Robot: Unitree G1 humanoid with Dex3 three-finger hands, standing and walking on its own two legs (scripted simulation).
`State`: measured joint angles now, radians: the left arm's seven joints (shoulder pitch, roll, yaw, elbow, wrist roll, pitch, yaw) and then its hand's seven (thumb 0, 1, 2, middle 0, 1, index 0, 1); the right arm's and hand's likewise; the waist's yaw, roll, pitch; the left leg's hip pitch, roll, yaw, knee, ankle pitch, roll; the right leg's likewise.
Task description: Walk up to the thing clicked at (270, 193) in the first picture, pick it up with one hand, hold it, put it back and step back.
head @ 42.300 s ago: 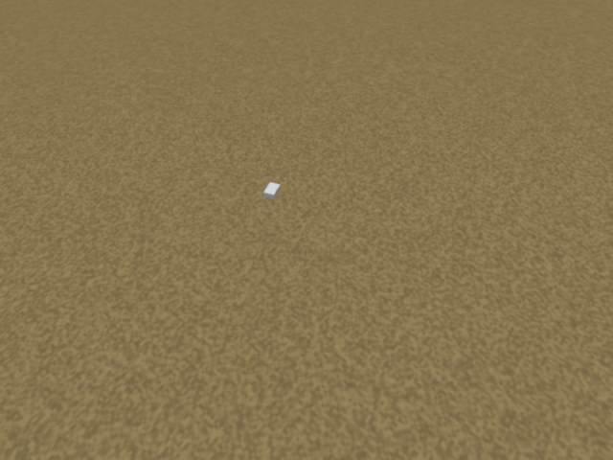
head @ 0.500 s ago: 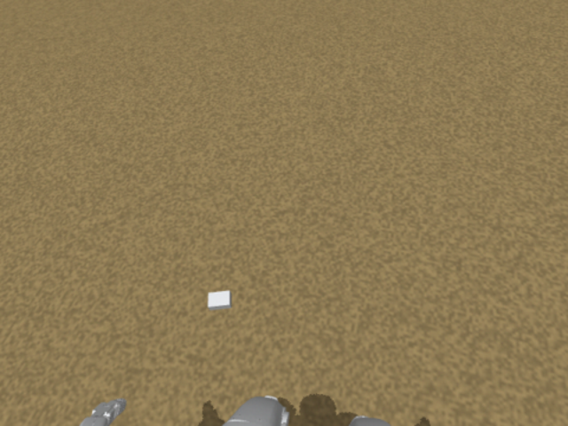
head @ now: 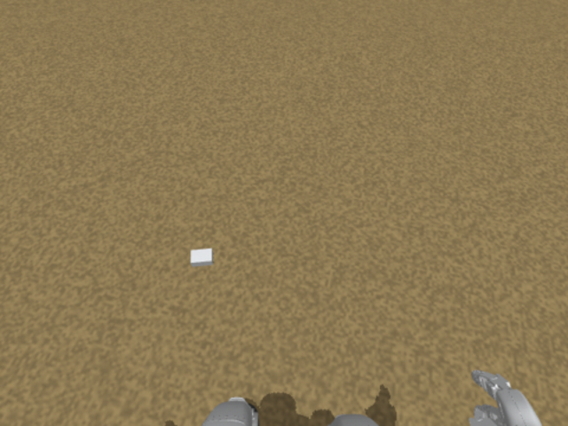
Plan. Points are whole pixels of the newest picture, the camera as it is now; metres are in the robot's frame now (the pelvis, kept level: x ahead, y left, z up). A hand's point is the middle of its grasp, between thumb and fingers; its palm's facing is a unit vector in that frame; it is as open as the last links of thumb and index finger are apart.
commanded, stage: step back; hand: left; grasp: from above
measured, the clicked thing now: (202, 257) +0.71 +0.34 -0.74
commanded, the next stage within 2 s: stand in 1.90 s
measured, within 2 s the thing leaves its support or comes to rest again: neither
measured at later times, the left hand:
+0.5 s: hand out of the picture -0.05 +0.26 -0.14, palm faces +0.08 -0.91 -0.41, open 7.4 cm
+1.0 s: hand out of the picture -0.28 +0.23 -0.13, palm faces +0.12 -0.89 -0.43, open 7.4 cm
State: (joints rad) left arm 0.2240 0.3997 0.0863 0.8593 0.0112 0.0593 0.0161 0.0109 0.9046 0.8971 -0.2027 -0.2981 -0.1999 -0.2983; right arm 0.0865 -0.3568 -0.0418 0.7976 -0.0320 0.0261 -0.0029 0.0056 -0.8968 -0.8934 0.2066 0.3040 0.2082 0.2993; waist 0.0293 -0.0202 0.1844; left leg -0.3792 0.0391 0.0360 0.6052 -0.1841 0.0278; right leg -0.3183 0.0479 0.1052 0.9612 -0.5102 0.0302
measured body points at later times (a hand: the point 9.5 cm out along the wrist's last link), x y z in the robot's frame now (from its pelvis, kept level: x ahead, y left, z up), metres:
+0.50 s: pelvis -0.17 -0.02 -0.01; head -0.11 -0.01 +0.44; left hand -0.05 +0.30 -0.11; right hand -0.09 -0.33 -0.13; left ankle -0.17 +0.10 -0.72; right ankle -0.11 -0.15 -0.69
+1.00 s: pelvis -0.31 -0.06 +0.00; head -0.28 -0.07 +0.45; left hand -0.28 +0.27 -0.10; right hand -0.21 -0.37 -0.13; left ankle -0.32 +0.08 -0.71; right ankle -0.27 -0.17 -0.72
